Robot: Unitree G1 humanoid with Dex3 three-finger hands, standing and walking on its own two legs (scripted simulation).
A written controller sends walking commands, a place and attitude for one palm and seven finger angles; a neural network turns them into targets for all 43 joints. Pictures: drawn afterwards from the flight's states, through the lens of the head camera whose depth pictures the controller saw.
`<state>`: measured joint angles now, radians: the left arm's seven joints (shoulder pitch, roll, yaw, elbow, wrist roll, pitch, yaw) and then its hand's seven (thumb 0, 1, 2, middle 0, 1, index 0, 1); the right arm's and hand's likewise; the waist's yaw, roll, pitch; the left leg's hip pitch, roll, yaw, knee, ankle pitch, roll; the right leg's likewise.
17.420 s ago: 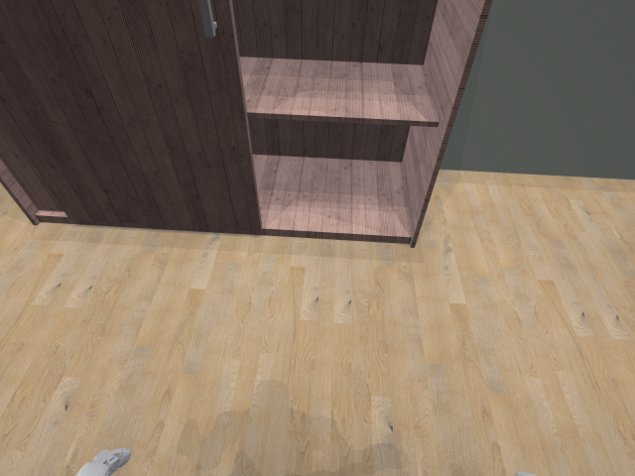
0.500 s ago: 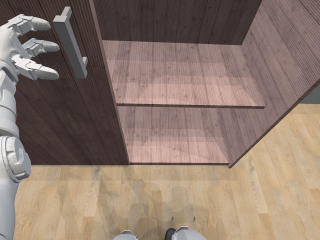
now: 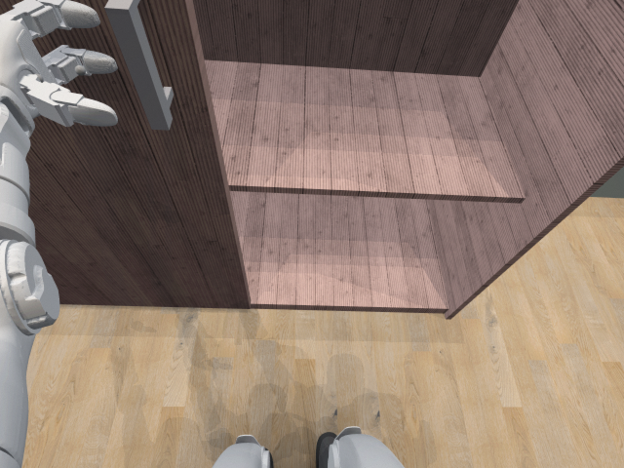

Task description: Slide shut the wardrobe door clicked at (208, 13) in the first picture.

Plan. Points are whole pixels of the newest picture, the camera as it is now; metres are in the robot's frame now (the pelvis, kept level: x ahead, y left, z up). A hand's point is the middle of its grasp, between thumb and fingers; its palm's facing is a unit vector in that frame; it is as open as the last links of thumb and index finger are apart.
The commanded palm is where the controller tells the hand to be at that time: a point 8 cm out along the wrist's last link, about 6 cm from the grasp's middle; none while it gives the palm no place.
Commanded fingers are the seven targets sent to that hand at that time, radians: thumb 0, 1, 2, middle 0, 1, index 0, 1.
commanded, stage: move the hooked fingers beside the handle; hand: left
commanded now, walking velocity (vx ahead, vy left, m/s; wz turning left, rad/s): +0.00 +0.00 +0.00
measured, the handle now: (148, 60) +0.55 +0.17 +0.19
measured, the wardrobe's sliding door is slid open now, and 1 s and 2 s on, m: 0.65 0.66 0.66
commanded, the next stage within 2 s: none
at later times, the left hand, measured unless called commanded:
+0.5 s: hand (73, 69) +0.51 +0.23 +0.20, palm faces -0.05 -1.00 -0.01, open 12.7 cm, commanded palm +0.52 +0.28 +0.17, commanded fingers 0.00 -0.50 0.30 -0.30 -1.20 -0.30 -1.20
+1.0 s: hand (67, 69) +0.52 +0.24 +0.19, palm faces -0.03 -1.00 -0.02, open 12.9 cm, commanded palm +0.51 +0.27 +0.17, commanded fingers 0.00 -0.50 0.30 -0.30 -1.20 -0.30 -1.20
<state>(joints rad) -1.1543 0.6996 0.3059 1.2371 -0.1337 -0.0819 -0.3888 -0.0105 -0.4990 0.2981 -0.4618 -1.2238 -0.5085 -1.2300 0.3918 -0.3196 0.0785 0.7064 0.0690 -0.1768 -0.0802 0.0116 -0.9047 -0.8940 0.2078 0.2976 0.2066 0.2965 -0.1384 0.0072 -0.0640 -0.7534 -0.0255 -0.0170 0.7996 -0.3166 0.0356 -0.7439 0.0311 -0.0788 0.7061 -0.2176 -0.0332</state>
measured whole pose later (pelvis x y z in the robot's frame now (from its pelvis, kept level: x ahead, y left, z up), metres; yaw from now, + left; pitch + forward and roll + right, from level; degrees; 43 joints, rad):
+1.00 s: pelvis +0.02 +0.01 +0.00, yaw +3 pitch +14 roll -3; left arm -1.15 0.63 0.27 1.21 -0.13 -0.07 -0.37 -0.01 -0.50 0.30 -0.46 -1.22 -0.52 -1.23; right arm 0.42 -0.30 0.06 0.71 0.05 -0.17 -0.05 0.01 -0.90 -0.89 0.21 0.30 0.21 0.30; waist -0.13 0.01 -0.09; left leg -0.73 -0.04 -0.04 0.80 -0.32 0.05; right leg -0.71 0.02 -0.09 0.72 -0.25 -0.03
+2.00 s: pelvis +0.07 +0.00 +0.02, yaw +1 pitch +8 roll -2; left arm -0.68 0.48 0.33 0.79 -0.20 -0.05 -0.34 -0.01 -0.50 0.30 -0.32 -1.20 -0.32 -1.22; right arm 0.32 -0.27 0.06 0.64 0.07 -0.10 -0.05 0.01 -0.91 -0.89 0.21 0.30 0.20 0.30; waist -0.07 0.03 -0.08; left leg -0.44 -0.02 -0.01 0.66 -0.36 0.04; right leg -0.43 0.05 -0.04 0.58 -0.29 -0.04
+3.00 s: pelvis +0.06 +0.00 +0.03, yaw +1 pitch +5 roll -1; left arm -0.72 0.43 0.28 0.78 -0.19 0.00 -0.26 -0.01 -0.50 0.30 -0.30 -1.20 -0.30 -1.20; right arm 0.30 -0.27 0.05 0.68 0.07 -0.10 -0.06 0.01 -0.91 -0.89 0.21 0.30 0.20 0.30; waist -0.06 0.04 -0.05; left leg -0.38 -0.02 -0.01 0.61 -0.31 0.04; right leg -0.38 0.05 -0.04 0.54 -0.25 -0.04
